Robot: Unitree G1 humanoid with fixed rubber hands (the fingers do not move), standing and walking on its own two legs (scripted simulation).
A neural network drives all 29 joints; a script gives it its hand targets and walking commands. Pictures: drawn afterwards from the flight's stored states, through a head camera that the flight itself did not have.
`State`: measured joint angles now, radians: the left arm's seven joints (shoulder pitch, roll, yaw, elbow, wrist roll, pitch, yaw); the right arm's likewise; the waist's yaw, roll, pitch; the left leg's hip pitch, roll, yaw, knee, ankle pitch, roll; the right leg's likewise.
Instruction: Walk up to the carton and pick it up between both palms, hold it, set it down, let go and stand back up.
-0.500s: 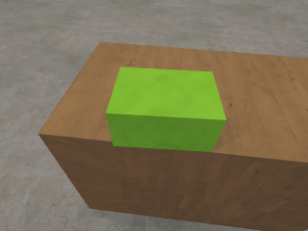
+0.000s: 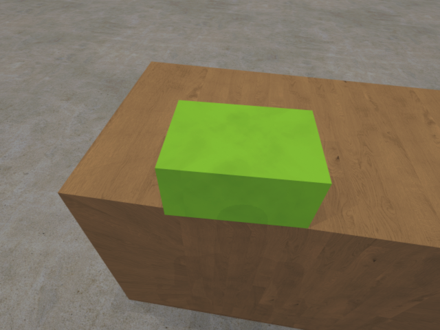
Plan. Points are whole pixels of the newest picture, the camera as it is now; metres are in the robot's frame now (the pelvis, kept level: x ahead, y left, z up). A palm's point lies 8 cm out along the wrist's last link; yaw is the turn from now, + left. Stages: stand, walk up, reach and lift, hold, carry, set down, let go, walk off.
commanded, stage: walk up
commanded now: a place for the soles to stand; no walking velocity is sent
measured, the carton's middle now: (240, 161) +0.46 -0.04 +0.06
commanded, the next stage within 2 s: reach and lift in 0.36 s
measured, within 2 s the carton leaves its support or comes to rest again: neither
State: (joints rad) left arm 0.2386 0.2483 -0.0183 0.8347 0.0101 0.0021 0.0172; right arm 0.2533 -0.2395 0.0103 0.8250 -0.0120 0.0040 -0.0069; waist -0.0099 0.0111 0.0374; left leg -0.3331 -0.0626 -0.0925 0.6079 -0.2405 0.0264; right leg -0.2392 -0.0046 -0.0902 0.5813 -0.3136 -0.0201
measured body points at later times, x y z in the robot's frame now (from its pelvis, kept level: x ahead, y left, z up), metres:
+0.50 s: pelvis -0.01 -0.01 -0.02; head +0.02 +0.01 +0.43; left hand +0.13 +0.27 -0.14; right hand +0.15 -0.25 -0.13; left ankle +0.06 +0.10 -0.73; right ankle +0.00 -0.11 -0.73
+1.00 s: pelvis +0.03 -0.02 +0.02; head +0.03 -0.01 +0.47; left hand +0.21 +0.25 -0.04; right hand +0.19 -0.25 -0.04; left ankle +0.05 +0.10 -0.73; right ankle +0.00 -0.11 -0.73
